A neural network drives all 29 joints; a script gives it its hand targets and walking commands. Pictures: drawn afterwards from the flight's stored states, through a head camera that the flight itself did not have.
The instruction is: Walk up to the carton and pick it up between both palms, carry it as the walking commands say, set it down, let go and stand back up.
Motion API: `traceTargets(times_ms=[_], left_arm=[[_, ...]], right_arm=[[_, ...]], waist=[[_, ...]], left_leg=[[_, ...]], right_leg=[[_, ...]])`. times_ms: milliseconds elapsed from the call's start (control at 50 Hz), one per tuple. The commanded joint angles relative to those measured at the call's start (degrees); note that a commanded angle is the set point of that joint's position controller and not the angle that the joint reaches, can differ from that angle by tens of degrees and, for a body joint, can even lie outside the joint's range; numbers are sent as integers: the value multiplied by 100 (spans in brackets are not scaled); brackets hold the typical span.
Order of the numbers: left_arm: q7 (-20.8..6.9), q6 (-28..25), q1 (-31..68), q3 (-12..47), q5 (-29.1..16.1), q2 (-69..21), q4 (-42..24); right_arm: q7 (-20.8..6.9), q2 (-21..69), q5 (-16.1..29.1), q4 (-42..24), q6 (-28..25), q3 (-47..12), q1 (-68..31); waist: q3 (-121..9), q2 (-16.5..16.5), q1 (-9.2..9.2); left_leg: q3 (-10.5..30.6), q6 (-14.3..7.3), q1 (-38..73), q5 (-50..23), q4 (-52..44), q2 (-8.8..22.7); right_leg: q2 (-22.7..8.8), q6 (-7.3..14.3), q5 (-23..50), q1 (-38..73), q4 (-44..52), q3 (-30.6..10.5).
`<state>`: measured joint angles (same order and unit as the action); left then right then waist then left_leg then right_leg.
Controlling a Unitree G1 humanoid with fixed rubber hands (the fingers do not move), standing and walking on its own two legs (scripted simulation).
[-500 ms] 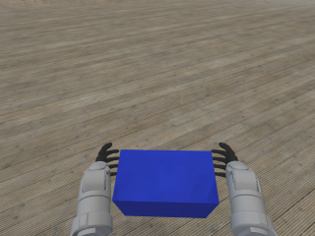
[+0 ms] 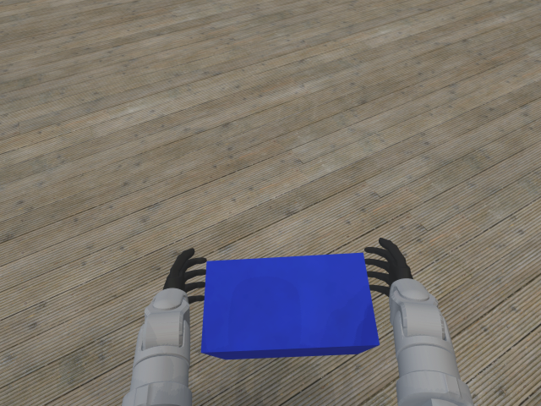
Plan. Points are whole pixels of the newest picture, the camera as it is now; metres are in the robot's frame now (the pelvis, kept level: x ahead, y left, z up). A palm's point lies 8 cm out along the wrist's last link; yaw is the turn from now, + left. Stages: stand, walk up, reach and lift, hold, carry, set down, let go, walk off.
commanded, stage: set down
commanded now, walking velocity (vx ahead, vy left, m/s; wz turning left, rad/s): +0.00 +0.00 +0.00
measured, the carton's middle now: (287, 311) +0.30 +0.00 -0.14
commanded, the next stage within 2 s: none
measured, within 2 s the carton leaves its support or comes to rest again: neither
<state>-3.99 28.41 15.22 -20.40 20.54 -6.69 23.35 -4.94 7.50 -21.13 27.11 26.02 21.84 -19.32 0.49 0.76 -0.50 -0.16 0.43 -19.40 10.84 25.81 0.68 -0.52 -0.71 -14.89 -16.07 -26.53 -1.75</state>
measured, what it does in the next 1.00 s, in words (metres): lowers itself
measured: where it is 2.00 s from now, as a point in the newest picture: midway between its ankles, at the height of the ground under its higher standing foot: outside the picture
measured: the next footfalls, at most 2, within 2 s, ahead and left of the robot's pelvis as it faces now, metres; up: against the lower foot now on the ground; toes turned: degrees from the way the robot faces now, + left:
none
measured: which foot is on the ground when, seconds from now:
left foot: down 0.00-1.00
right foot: down 0.00-1.00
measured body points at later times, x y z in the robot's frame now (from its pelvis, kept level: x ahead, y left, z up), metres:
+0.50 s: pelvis -0.02 -0.01 -0.04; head +0.20 -0.02 +0.35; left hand +0.31 +0.15 -0.16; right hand +0.31 -0.20 -0.16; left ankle +0.03 +0.13 -0.74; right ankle -0.02 -0.13 -0.74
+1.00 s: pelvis -0.08 +0.01 -0.13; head +0.17 +0.00 +0.24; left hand +0.36 +0.17 -0.23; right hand +0.35 -0.18 -0.22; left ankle +0.02 +0.13 -0.74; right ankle -0.02 -0.13 -0.74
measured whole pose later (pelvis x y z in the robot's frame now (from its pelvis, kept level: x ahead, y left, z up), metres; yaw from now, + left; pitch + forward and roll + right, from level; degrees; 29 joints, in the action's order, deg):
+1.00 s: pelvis -0.08 +0.01 -0.13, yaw -2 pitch +43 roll +0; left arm -0.9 19.2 41.4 -28.7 14.5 -3.6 27.5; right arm 5.2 6.6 -14.7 27.0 15.9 26.2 -42.5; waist -10.2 0.6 -1.0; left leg 2.0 1.4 -90.2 15.6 63.1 -0.6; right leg 2.0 -0.8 -20.3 -88.5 -66.1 -4.7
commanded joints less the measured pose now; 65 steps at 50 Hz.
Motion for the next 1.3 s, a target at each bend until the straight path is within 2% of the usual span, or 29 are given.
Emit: traceTargets(times_ms=[0,60,100,120,140,160,200,240,260,280,300,360,400,460,520,620,700,740,800,820,940,960,980,1080,1100,1120,1140,1180,1280], left_arm=[[-943,-1049,2196,2576,-1021,-4183,557],[-885,-1358,1953,2534,-933,-4168,618],[-872,-1538,1721,2732,-930,-4247,654],[-907,-1721,1849,2841,-1087,-4314,351],[-904,-1809,1974,3037,-1127,-4373,216],[-925,-1926,1827,3003,-1187,-4480,218],[-922,-2079,1902,3022,-1113,-4306,144],[-893,-2265,2006,2976,-1148,-4353,77],[-891,-2329,1801,3137,-1199,-4289,22],[-858,-2447,1880,3334,-1274,-4264,-267],[-792,-2540,1829,3309,-1237,-4192,-408],[-764,-2669,1998,3223,-1126,-3860,-248],[-702,-2761,2274,2991,-1043,-3630,-273],[-783,-2750,3004,2961,-1113,-3297,73],[-1007,-2535,3361,2550,-1071,-3181,756],[-1409,-1804,4538,2256,-972,-3343,1358],[-1552,-1435,5489,2604,-1236,-3966,832],[-1575,-1347,5989,2531,-1210,-4016,562],[-1531,-1089,6260,2761,-1460,-4482,605],[-1502,-1026,6096,2836,-1482,-4575,573],[-1371,-962,5713,2764,-1424,-4900,737],[-1377,-976,5711,2852,-1578,-5135,874],[-1335,-1081,5741,2875,-1544,-5062,616],[-1207,-1166,5830,2828,-1470,-4712,760],[-1214,-1200,5691,2823,-1428,-4815,930],[-1208,-1217,5676,2844,-1504,-4774,864],[-1163,-1248,5809,2845,-1488,-4722,903],[-1174,-1296,5820,2933,-1531,-4665,844],[-1166,-1365,6388,3136,-1823,-4321,610]], right_arm=[[-1172,3811,1055,465,-864,-2163,-1881],[-1124,3724,986,431,-1141,-2342,-1690],[-1146,3749,1076,274,-1378,-2519,-1583],[-1125,3772,1132,296,-1495,-2666,-1523],[-1099,3791,1137,351,-1586,-2571,-1303],[-1043,3794,1111,311,-1704,-2659,-1238],[-1030,3633,1122,371,-1838,-2689,-1321],[-931,3380,1066,160,-2052,-2765,-1406],[-902,3378,1221,13,-2157,-2931,-1298],[-845,3416,1295,-31,-2273,-3002,-1187],[-817,3242,1335,-45,-2354,-3157,-1128],[-734,3609,1460,66,-2381,-3322,-1033],[-671,3357,1600,-115,-2494,-3555,-1740],[-620,3308,1411,23,-2492,-3450,-2301],[-500,3525,1190,131,-2281,-3560,-2926],[-644,4261,928,638,-1514,-3233,-3900],[-951,4499,1135,1025,-1096,-3021,-4361],[-1156,4637,1222,1027,-984,-2916,-4812],[-1328,4536,1238,1197,-843,-2687,-4980],[-1386,4464,1367,1063,-810,-2806,-4925],[-1714,4335,1476,1078,-814,-2765,-5122],[-1729,4166,1485,1009,-870,-2761,-5043],[-1765,4264,1478,963,-891,-2854,-5072],[-1803,3836,1503,1143,-1041,-2620,-5025],[-1762,3859,1368,1189,-1039,-2545,-4908],[-1725,3774,1454,1140,-1083,-2692,-4898],[-1714,3897,1442,1229,-1081,-2637,-5051],[-1625,3891,1696,789,-1180,-2974,-5282],[-1411,3989,2040,613,-1200,-3355,-5774]], waist=[[-2049,-413,-88],[-2442,-55,-36],[-2896,-493,-21],[-3289,-180,-69],[-3469,-518,-180],[-3652,-199,-212],[-3960,-637,-169],[-4417,-252,-273],[-4681,-664,-224],[-5117,-618,-281],[-5262,-817,-74],[-5508,-189,59],[-5769,-314,377],[-5427,166,206],[-4691,620,331],[-4482,569,147],[-4946,-160,94],[-5172,-98,153],[-5413,-387,-165],[-5637,-448,-60],[-6032,-390,28],[-6309,-519,-200],[-6384,-283,-48],[-6248,-709,-59],[-6146,-563,-228],[-6489,-480,-70],[-6511,-496,-185],[-6735,-468,13],[-7142,-290,80]], left_leg=[[432,-69,533,-2053,598,-559],[462,-73,287,-2595,823,-559],[507,-37,393,-3627,1052,-542],[620,-96,382,-3903,1132,-489],[583,-35,419,-4056,1260,-502],[727,-90,665,-4453,1371,-439],[726,-18,517,-4698,1592,-394],[811,-22,322,-4825,1897,-294],[822,13,325,-5247,1937,-311],[916,-4,618,-5569,2123,-212],[894,93,471,-5725,2233,-167],[551,-34,-1425,-4535,2208,-430],[471,-17,-1434,-4178,2393,-449],[153,80,-3128,-2300,2461,-669],[-91,-35,-4423,-372,2681,-743],[-140,-122,-5136,1029,3231,-836],[-77,-80,-4818,1258,3341,-779],[-196,-44,-4829,1209,3559,-799],[24,29,-4378,1242,3585,-790],[26,29,-4088,1103,3523,-757],[111,90,-4054,173,3958,-773],[55,176,-3980,-74,4097,-766],[72,181,-4033,-417,4179,-777],[203,230,-4122,-736,4435,-718],[110,234,-4384,-1018,4513,-750],[90,247,-4421,-1093,4598,-714],[133,249,-4528,-839,4629,-753],[-85,225,-4934,-975,4815,-760],[-278,190,-5619,-639,5174,-822]], right_leg=[[563,203,1759,-1707,-309,-120],[634,134,2167,-1985,-461,-74],[707,109,2677,-2386,-610,-133],[747,88,2772,-2548,-699,-89],[714,104,2932,-2682,-804,-119],[799,67,2921,-3159,-862,-63],[757,87,2880,-3564,-1002,-88],[792,194,2825,-4124,-1018,-129],[726,184,3234,-4092,-1167,-203],[746,179,3134,-4469,-1246,-182],[675,350,3175,-4648,-1152,-254],[614,67,3901,-3547,-1831,-297],[618,-51,3029,-4091,-1990,-227],[567,1,2756,-3406,-2181,-252],[516,-72,1163,-3479,-2326,-303],[706,4,-979,-4033,-2622,-228],[711,115,-1347,-4768,-2998,-114],[743,113,-1254,-4931,-3235,-34],[793,172,-1103,-5672,-3528,170],[782,165,-917,-5671,-3572,226],[804,207,-236,-6642,-4051,381],[801,227,-127,-6773,-4043,421],[838,169,55,-6929,-4128,446],[771,205,223,-7867,-4446,423],[795,168,419,-7803,-4413,453],[779,169,451,-7790,-4474,442],[796,143,419,-7788,-4599,509],[774,120,678,-7514,-4690,470],[770,29,688,-7191,-4919,445]])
